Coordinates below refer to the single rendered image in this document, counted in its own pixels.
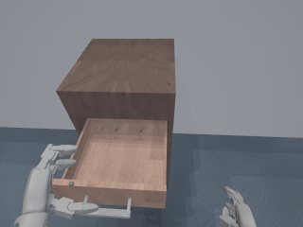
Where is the right robot hand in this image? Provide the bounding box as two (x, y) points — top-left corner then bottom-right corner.
(219, 186), (257, 227)

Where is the left robot hand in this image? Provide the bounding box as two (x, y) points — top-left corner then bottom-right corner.
(22, 144), (99, 219)

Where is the drawer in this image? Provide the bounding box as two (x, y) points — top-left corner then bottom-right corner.
(51, 118), (168, 209)

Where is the left robot forearm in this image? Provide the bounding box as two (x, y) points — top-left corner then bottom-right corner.
(13, 211), (50, 227)

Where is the cabinet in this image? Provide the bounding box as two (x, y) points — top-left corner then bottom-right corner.
(56, 39), (176, 189)

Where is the handle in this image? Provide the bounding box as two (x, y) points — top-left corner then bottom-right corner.
(80, 195), (132, 219)

